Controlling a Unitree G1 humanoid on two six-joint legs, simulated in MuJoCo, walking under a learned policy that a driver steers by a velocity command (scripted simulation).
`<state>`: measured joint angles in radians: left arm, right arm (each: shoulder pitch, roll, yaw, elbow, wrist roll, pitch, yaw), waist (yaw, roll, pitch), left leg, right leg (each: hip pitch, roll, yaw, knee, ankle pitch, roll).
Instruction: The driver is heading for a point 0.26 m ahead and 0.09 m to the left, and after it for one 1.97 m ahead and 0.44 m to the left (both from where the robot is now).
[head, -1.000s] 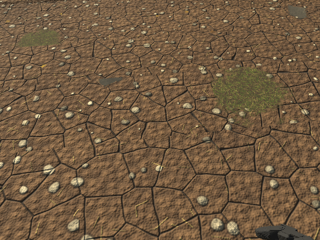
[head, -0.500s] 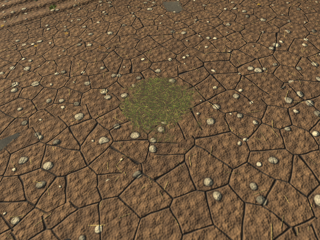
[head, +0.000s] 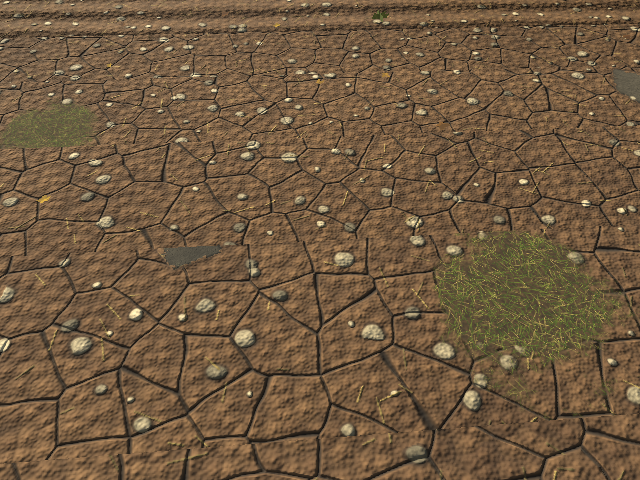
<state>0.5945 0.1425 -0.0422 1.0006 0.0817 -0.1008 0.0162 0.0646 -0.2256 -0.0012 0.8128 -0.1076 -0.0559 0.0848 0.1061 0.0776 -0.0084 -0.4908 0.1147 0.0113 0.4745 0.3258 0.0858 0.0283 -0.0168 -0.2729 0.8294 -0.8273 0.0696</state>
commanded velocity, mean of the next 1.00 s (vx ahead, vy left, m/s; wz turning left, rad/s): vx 0.14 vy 0.00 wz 0.48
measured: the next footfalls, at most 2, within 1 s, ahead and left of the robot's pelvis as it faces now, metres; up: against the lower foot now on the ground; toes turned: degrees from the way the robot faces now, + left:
left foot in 0.06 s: +0.21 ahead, +0.10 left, -0.16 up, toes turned +8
right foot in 0.44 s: +0.41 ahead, -0.07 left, -0.16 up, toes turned +16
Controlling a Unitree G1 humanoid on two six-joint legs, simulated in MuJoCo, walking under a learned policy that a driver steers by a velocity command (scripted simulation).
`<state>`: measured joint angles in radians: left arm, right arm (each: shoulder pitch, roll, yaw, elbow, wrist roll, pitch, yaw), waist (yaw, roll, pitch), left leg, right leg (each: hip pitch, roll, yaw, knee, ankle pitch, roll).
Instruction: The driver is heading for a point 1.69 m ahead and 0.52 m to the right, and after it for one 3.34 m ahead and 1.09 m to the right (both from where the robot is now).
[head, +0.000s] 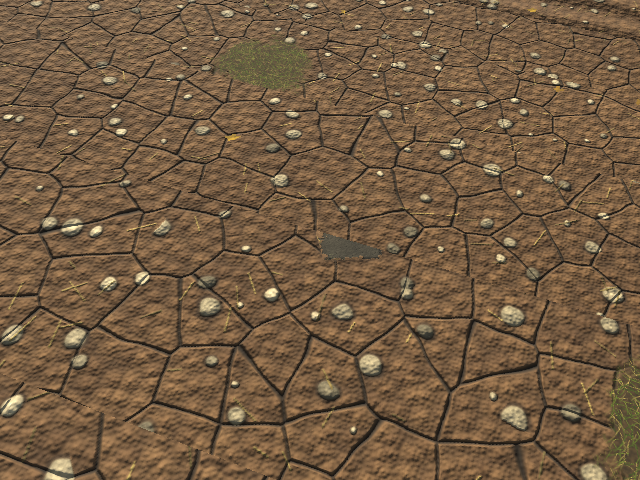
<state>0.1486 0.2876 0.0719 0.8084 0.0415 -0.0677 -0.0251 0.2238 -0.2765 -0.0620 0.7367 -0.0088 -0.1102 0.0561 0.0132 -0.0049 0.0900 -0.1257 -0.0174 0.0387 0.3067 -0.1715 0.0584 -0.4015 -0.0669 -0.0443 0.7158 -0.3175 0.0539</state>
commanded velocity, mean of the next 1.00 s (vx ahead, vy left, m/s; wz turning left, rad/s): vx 0.34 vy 0.00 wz -0.41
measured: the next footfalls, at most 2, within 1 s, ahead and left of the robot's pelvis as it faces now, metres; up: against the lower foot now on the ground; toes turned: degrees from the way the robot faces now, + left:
right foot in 0.48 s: +0.19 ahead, -0.25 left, +0.00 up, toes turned -17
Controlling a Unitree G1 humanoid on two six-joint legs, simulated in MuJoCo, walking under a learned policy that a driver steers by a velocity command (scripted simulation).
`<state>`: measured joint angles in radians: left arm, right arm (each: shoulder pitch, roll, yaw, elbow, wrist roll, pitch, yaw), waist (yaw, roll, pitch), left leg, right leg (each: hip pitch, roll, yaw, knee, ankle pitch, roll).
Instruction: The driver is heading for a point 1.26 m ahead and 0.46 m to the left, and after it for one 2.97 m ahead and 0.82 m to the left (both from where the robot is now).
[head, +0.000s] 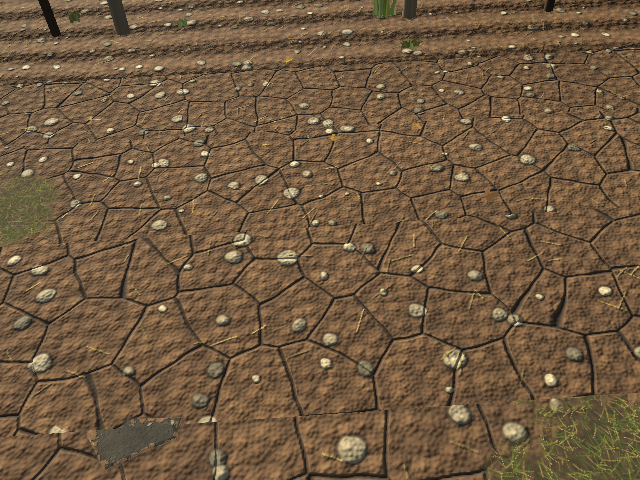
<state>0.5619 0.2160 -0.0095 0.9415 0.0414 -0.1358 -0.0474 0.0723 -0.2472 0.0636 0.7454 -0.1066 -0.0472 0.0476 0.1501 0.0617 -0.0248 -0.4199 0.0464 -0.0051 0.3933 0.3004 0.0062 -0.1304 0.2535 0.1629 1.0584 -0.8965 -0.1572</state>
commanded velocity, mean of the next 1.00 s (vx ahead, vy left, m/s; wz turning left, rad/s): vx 0.50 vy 0.00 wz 0.45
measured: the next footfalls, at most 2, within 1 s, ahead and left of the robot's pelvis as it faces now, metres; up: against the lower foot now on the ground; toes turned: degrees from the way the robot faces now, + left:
left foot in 0.02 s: +0.15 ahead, +0.11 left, -0.16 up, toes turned +4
right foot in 0.36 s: +0.45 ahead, -0.10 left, -0.16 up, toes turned +9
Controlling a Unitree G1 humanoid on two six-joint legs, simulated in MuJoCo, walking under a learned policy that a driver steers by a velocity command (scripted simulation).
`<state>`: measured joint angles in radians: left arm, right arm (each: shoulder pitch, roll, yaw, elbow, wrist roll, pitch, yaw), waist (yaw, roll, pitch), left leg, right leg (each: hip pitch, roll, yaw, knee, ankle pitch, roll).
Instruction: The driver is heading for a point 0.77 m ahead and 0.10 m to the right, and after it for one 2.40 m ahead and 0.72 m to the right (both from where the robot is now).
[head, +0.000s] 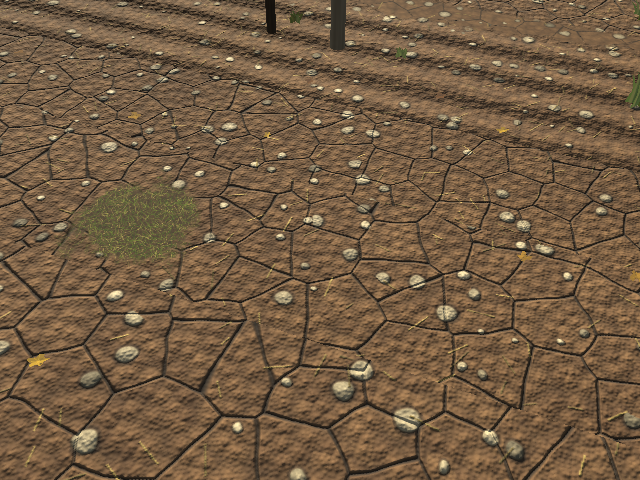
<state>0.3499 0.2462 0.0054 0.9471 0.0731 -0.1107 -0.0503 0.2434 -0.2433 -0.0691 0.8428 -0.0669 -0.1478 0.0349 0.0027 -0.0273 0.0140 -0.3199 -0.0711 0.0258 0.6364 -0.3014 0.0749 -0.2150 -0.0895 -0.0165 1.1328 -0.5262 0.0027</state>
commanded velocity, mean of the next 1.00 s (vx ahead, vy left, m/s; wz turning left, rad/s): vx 0.50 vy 0.00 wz -0.04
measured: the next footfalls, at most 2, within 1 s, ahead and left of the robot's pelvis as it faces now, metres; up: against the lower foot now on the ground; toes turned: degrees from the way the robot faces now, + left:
right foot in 0.34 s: +0.38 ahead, -0.13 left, -0.16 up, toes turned +9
left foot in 0.72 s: +0.57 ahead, +0.13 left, -0.16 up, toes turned +4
